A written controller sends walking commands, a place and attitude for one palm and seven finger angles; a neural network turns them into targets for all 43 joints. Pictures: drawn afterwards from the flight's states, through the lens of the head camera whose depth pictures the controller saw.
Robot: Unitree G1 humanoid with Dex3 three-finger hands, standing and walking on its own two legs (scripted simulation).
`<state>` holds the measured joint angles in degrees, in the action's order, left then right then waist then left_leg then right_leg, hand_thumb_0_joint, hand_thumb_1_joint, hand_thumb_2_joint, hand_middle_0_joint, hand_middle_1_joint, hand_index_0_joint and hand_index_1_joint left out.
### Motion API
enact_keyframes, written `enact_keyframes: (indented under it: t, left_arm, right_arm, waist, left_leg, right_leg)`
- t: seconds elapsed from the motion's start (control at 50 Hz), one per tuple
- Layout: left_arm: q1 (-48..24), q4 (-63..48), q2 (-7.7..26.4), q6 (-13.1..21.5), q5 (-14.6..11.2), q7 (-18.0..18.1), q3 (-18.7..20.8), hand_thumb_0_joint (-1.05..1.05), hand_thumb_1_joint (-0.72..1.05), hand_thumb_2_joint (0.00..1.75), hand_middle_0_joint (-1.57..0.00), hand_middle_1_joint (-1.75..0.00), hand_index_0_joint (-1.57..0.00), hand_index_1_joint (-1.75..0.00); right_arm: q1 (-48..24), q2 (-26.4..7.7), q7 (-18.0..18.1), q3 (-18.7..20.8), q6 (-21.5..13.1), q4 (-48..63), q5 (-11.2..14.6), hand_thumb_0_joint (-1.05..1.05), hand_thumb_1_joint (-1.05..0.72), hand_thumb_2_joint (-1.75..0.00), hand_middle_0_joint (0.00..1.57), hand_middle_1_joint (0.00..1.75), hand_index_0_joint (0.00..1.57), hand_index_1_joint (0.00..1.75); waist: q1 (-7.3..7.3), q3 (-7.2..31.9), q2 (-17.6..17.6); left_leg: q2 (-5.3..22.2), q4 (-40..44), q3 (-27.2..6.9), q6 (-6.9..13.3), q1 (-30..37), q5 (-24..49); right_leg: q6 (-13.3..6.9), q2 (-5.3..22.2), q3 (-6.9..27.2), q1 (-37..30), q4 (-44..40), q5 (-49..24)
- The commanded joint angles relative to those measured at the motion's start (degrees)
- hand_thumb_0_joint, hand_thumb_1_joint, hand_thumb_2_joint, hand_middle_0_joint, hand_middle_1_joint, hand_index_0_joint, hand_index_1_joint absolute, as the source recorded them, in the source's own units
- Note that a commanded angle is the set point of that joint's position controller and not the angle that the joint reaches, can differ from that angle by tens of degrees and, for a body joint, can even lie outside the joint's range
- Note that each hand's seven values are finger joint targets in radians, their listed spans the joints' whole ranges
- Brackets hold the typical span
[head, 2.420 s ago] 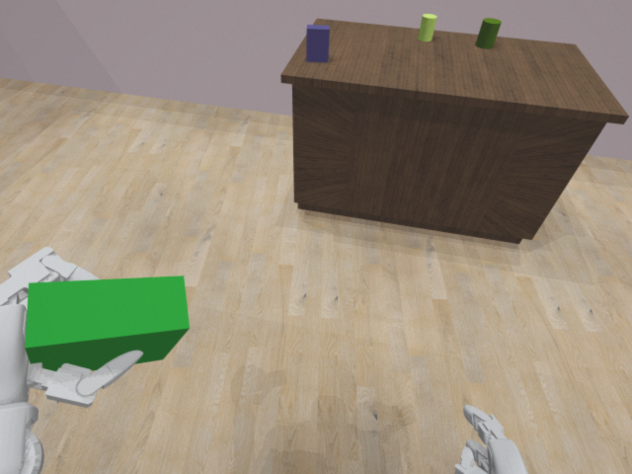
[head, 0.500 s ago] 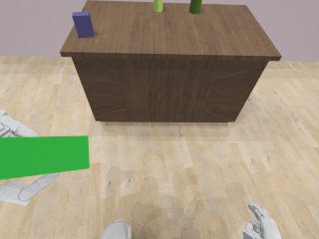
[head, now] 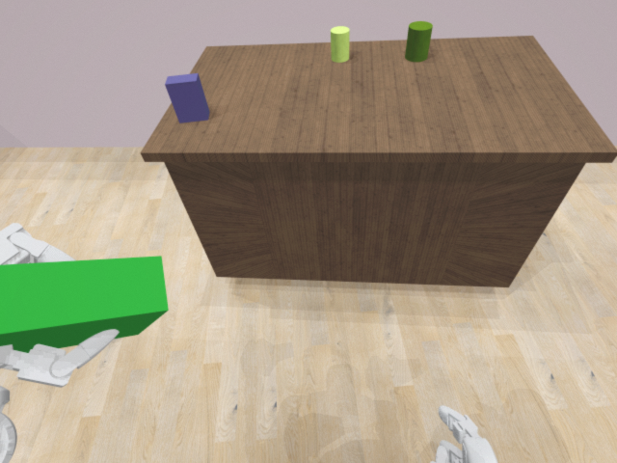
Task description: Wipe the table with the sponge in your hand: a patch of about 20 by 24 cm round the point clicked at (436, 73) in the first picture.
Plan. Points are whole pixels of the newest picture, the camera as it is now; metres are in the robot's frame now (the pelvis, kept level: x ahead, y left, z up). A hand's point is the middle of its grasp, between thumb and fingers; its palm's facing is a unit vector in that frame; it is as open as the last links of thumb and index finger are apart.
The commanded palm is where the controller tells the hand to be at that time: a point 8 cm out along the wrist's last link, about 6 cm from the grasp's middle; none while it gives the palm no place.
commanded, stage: walk to a spot facing it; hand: left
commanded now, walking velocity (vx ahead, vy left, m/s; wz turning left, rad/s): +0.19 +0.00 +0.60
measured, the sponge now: (105, 304) +0.23 +0.21 +0.17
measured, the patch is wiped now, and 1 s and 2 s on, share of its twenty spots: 0.00 0.00 0.00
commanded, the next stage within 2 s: turn to face it in 0.16 s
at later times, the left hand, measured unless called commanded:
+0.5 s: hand (82, 228) +0.31 +0.27 +0.19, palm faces +0.52 -0.75 -0.42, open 9.4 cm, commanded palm +0.24 +0.29 +0.19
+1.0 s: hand (258, 198) +0.36 +0.08 +0.19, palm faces +0.20 -0.86 -0.47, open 9.4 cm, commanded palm +0.30 +0.15 +0.19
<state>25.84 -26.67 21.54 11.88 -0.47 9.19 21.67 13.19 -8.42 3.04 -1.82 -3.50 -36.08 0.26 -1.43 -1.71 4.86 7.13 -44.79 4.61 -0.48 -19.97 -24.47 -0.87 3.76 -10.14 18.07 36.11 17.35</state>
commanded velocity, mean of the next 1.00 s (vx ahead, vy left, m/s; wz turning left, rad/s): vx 0.00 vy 0.00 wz -0.31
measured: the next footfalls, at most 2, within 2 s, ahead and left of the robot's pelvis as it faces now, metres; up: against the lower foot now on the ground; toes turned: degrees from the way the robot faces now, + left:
left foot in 0.36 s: +0.20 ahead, +0.12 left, +0.00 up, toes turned +17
right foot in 0.76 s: +0.17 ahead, -0.16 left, +0.00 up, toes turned -8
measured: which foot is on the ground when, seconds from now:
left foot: up 0.00-0.34, down 0.36-0.76, up 0.78-1.00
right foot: down 0.00-0.38, up 0.40-0.74, down 0.76-1.00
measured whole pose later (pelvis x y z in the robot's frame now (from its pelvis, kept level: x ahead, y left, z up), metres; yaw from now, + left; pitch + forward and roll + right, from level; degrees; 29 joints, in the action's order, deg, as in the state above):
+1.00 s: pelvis +0.09 -0.10 +0.01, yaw -10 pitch +1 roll +3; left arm 27.2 -29.8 21.6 11.9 -2.4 8.8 20.0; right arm 9.6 -15.4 1.7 1.8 -0.9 -32.8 0.0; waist 1.3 -4.7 0.1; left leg 2.2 -64.6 1.7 -5.1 -27.5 -23.4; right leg -6.1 -3.7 0.3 19.1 30.0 11.4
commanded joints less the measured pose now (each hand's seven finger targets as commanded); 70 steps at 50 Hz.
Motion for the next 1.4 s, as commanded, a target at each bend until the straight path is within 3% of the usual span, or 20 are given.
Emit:
enact_keyframes:
  t: [0.0, 0.06, 0.1, 0.28, 0.32, 0.34, 0.36, 0.38, 0.46, 0.6, 0.7, 0.72, 0.76, 0.8, 0.86, 1.06, 1.28, 1.3, 1.34, 1.38]
  left_arm:
    - [-7.8, -5.1, 9.5, 1.3, -0.9, 0.5, 4.6, 0.00, 0.10, 1.30, -1.20, -1.60, -1.20, -1.60]
    - [-5.5, -10.3, 9.9, 3.4, 0.0, 0.6, 5.2, 0.00, 0.10, 1.30, -1.20, -1.60, -1.20, -1.60]
    - [-4.2, -13.3, 11.0, 4.5, 0.2, 1.2, 6.5, 0.00, 0.10, 1.30, -1.20, -1.60, -1.20, -1.60]
    - [6.7, -21.0, 10.4, 4.3, -2.0, 3.9, 10.3, 0.00, 0.10, 1.30, -1.20, -1.60, -1.20, -1.60]
    - [4.6, -21.0, 10.4, 5.2, -2.3, 3.9, 10.3, 0.00, 0.10, 1.30, -1.20, -1.60, -1.20, -1.60]
    - [4.1, -21.5, 10.2, 5.7, -2.7, 3.6, 9.8, 0.00, 0.10, 1.30, -1.20, -1.60, -1.20, -1.60]
    - [3.4, -18.3, 11.3, 5.8, -2.3, 3.3, 9.2, 0.00, 0.10, 1.30, -1.20, -1.60, -1.20, -1.60]
    - [-0.3, -13.9, 10.4, 5.2, -2.1, 2.4, 7.2, 0.00, 0.10, 1.30, -1.20, -1.60, -1.20, -1.60]
    - [-6.8, -21.1, 10.2, 4.3, -1.3, 0.9, 6.0, 0.00, 0.10, 1.30, -1.20, -1.60, -1.20, -1.60]
    - [-6.1, -15.5, 7.1, 3.2, -1.3, 0.1, 3.8, 0.00, 0.10, 1.30, -1.20, -1.60, -1.20, -1.60]
    - [-8.1, -9.4, 7.3, 2.7, -1.7, -0.3, 4.2, 0.00, 0.10, 1.30, -1.20, -1.60, -1.20, -1.60]
    - [-9.4, -9.4, 7.6, 2.7, -1.6, -0.4, 3.8, 0.00, 0.10, 1.30, -1.20, -1.60, -1.20, -1.60]
    - [-10.1, -10.4, 11.4, 2.4, -1.3, 0.3, 5.6, 0.00, 0.10, 1.30, -1.20, -1.60, -1.20, -1.60]
    - [-10.9, -14.0, 10.6, 1.9, -2.5, 0.8, 4.8, 0.00, 0.10, 1.30, -1.20, -1.60, -1.20, -1.60]
    - [-5.2, -15.9, 10.8, 3.2, -2.5, 1.3, 6.8, 0.00, 0.10, 1.30, -1.20, -1.60, -1.20, -1.60]
    - [6.6, -10.9, 11.1, 4.6, -3.7, 1.0, 10.5, 0.00, 0.10, 1.30, -1.20, -1.60, -1.20, -1.60]
    - [-4.2, -16.1, 11.3, 4.1, -1.8, -0.1, 5.0, 0.00, 0.10, 1.30, -1.20, -1.60, -1.20, -1.60]
    - [-5.4, -16.5, 10.6, 4.4, -1.7, -0.5, 4.0, 0.00, 0.10, 1.30, -1.20, -1.60, -1.20, -1.60]
    - [-7.8, -17.5, 10.6, 4.9, -0.9, -0.6, 5.0, 0.00, 0.10, 1.30, -1.20, -1.60, -1.20, -1.60]
    - [-5.8, -13.1, 12.1, 4.8, -0.4, -0.2, 7.6, 0.00, 0.10, 1.30, -1.20, -1.60, -1.20, -1.60]
  right_arm:
    - [-6.6, -8.1, 1.0, 3.9, -2.8, 7.4, 0.3, 0.00, -0.90, -0.90, 0.20, 0.30, 0.20, 0.30]
    - [-8.7, -7.6, 0.8, 3.2, -1.2, 7.0, -0.3, 0.00, -0.90, -0.90, 0.20, 0.30, 0.20, 0.30]
    - [-8.7, -7.8, 0.9, 3.6, -1.0, 7.9, -0.8, 0.00, -0.90, -0.90, 0.20, 0.30, 0.20, 0.30]
    - [-4.2, -6.8, 1.2, 5.3, -0.7, 12.7, -0.3, 0.00, -0.90, -0.90, 0.20, 0.30, 0.20, 0.30]
    - [-3.3, -8.0, 1.9, 6.2, -0.3, 12.6, -0.3, 0.00, -0.90, -0.90, 0.20, 0.30, 0.20, 0.30]
    - [-3.3, -10.0, 1.5, 6.8, -0.3, 12.6, -0.1, 0.00, -0.90, -0.90, 0.20, 0.30, 0.20, 0.30]
    - [-2.1, -10.1, 0.9, 6.3, -0.7, 12.3, 0.4, 0.00, -0.90, -0.90, 0.20, 0.30, 0.20, 0.30]
    - [-2.4, -11.1, 0.0, 6.2, -1.1, 11.7, 0.8, 0.00, -0.90, -0.90, 0.20, 0.30, 0.20, 0.30]
    - [-5.6, -10.6, -0.5, 5.7, -2.5, 10.5, -0.1, 0.00, -0.90, -0.90, 0.20, 0.30, 0.20, 0.30]
    - [-5.8, -9.9, -1.4, 4.2, -5.1, 11.8, -0.4, 0.00, -0.90, -0.90, 0.20, 0.30, 0.20, 0.30]
    - [-4.1, -9.8, -1.4, 4.4, -4.9, 12.0, 0.2, 0.00, -0.90, -0.90, 0.20, 0.30, 0.20, 0.30]
    - [-3.7, -9.3, -1.5, 4.4, -4.9, 12.1, 0.5, 0.00, -0.90, -0.90, 0.20, 0.30, 0.20, 0.30]
    - [-6.1, -6.3, -1.1, 3.1, -4.8, 13.9, 0.2, 0.00, -0.90, -0.90, 0.20, 0.30, 0.20, 0.30]
    - [-7.3, -7.7, -1.4, 3.5, -4.6, 13.0, 0.5, 0.00, -0.90, -0.90, 0.20, 0.30, 0.20, 0.30]
    - [-7.8, -6.8, -1.4, 2.2, -1.5, 11.8, 0.3, 0.00, -0.90, -0.90, 0.20, 0.30, 0.20, 0.30]
    - [-6.8, -10.4, -1.9, 5.2, 1.4, 13.0, 0.7, 0.00, -0.90, -0.90, 0.20, 0.30, 0.20, 0.30]
    - [-3.9, -10.6, -1.0, 4.6, 2.0, 13.1, 0.0, 0.00, -0.90, -0.90, 0.20, 0.30, 0.20, 0.30]
    - [-3.5, -11.2, -0.8, 4.7, 1.9, 13.4, -0.4, 0.00, -0.90, -0.90, 0.20, 0.30, 0.20, 0.30]
    - [-5.0, -11.8, -0.7, 4.5, 0.5, 14.2, -0.6, 0.00, -0.90, -0.90, 0.20, 0.30, 0.20, 0.30]
    - [-5.5, -8.3, -0.2, 4.3, -1.1, 13.0, -0.7, 0.00, -0.90, -0.90, 0.20, 0.30, 0.20, 0.30]
  waist:
    - [1.19, 3.5, -19.1]
    - [1.34, 3.6, -12.8]
    - [1.50, 3.5, -11.8]
    - [0.76, 13.8, -10.6]
    - [2.75, 18.6, -2.5]
    - [1.65, 20.6, 8.2]
    - [1.83, 19.2, 8.5]
    - [2.58, 12.6, 1.8]
    - [0.73, 10.5, 8.9]
    - [0.78, 4.2, 9.2]
    - [-0.15, 5.6, 4.6]
    - [0.02, 6.3, -0.6]
    - [-0.45, 6.8, -23.4]
    - [-0.12, 8.1, -20.6]
    - [0.37, 12.7, -10.4]
    - [0.02, 13.5, -9.2]
    - [1.13, 10.5, -6.1]
    - [1.47, 8.9, -2.3]
    - [0.32, 5.6, 11.0]
    - [-0.33, 3.5, 7.9]
  left_leg:
    - [-2.6, -29.5, -5.6, -0.4, -23.1, -1.6]
    - [-2.2, -29.8, -3.3, -2.0, -22.9, 1.0]
    - [-2.0, -24.1, -1.1, -2.0, -20.6, 3.2]
    - [-8.0, 14.7, 10.5, -0.8, -1.1, 14.0]
    - [-2.9, 21.0, 4.8, 1.6, 20.2, 33.3]
    - [12.1, 16.9, -13.4, 9.7, 31.0, 60.7]
    - [19.4, 17.3, -22.0, 14.5, 31.5, 71.1]
    - [18.8, 19.2, -18.6, 14.5, 26.3, 67.0]
    - [13.6, 23.1, -2.7, 8.6, 15.4, 40.6]
    - [16.5, 29.2, 0.5, 5.6, 0.3, 8.9]
    - [13.6, 17.2, 5.1, 1.9, 2.0, 7.8]
    - [10.6, 10.0, 6.6, 0.3, 3.5, 7.2]
    - [-2.5, -12.4, 4.2, -3.4, -9.5, -13.1]
    - [-1.8, -24.8, -5.0, -4.0, -11.5, -6.0]
    - [-2.8, -26.3, -5.3, -5.2, -15.5, -0.5]
    - [-4.7, -6.2, -5.0, -3.3, -9.5, -0.3]
    - [-6.0, 20.3, -3.0, 1.4, 14.5, 2.5]
    - [-2.9, 24.9, -6.3, 3.2, 16.3, -0.3]
    - [14.2, 34.8, -22.4, 10.4, 10.7, -6.3]
    - [16.4, 35.5, -18.3, 12.4, -2.9, -2.1]
  right_leg:
    - [-7.9, 21.7, 29.9, -17.4, -20.9, -8.1]
    - [-5.4, 18.1, 10.7, -18.9, -14.9, -36.0]
    - [-4.8, 17.2, 5.1, -18.5, -14.4, -42.7]
    - [-3.7, 13.4, 0.2, -22.6, -0.1, -52.8]
    - [1.0, 7.0, -0.8, -10.1, 14.2, -34.0]
    - [2.8, 0.9, 1.9, 5.0, 23.4, 2.1]
    - [1.9, -2.2, 8.6, 11.3, 32.7, 22.2]
    - [1.8, -2.3, 11.5, 15.9, 35.0, 21.0]
    - [2.9, 1.1, 9.0, 10.7, 24.3, 8.1]
    - [4.3, -0.3, 4.2, 1.5, 12.7, 6.0]
    - [4.1, -2.8, 2.6, -3.3, -1.4, 1.2]
    - [2.9, -1.5, 6.0, -3.5, -7.6, -4.1]
    - [-6.3, 13.8, 35.2, -6.5, -16.0, -33.6]
    - [-7.0, 14.6, 36.5, -7.5, -16.7, -33.3]
    - [-7.2, 10.1, 26.5, -18.0, -10.2, -42.1]
    - [-5.6, 8.3, 31.0, -17.4, -17.2, -27.9]
    - [-2.1, 2.4, 31.4, 3.0, -24.6, 6.4]
    - [-0.6, -0.4, 29.6, 6.6, -20.8, 8.6]
    - [2.3, -9.1, 17.5, 11.7, 5.2, 5.7]
    - [2.7, -7.5, 14.8, 7.0, 28.9, 5.7]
